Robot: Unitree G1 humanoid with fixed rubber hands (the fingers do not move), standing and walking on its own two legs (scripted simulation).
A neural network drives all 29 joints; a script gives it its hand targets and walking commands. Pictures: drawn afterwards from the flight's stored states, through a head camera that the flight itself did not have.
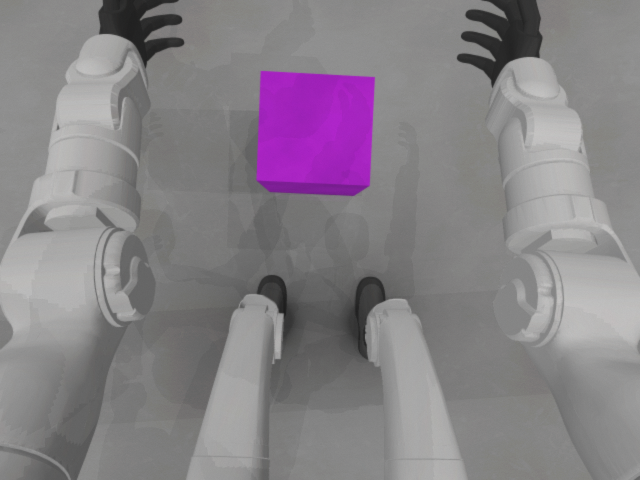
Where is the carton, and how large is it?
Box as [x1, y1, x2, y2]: [256, 71, 374, 195]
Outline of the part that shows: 261,71 256,180 269,191 353,195 368,186 370,169 374,77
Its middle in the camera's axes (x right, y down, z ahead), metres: -0.01 -0.20 +0.83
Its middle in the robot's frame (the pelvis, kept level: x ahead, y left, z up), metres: +0.54 +0.02 -0.53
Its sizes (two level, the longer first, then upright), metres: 0.210 0.200 0.250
